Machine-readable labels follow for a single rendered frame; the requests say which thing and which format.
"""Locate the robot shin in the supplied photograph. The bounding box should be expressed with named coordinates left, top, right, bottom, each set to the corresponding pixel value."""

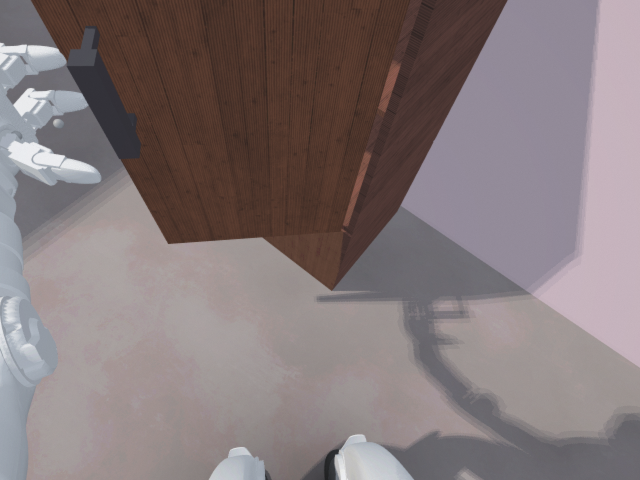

left=336, top=434, right=367, bottom=480
left=228, top=447, right=253, bottom=458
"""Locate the left robot upper arm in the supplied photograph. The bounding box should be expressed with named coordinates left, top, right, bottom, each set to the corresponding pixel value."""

left=0, top=296, right=58, bottom=480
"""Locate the right robot shin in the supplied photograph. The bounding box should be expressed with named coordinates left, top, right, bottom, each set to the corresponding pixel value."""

left=336, top=434, right=367, bottom=480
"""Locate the left robot hand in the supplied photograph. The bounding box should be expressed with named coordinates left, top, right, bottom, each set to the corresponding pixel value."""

left=0, top=43, right=101, bottom=186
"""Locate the left robot shin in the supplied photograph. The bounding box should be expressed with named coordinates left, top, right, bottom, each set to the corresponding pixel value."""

left=228, top=447, right=253, bottom=458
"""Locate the cupboard door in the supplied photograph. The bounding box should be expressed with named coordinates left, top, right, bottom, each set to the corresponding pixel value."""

left=31, top=0, right=410, bottom=244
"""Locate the handle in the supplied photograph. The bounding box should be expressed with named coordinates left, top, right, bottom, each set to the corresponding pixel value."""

left=67, top=26, right=141, bottom=159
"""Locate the robot left forearm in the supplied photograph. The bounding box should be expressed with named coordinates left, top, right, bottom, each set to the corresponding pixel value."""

left=0, top=162, right=31, bottom=303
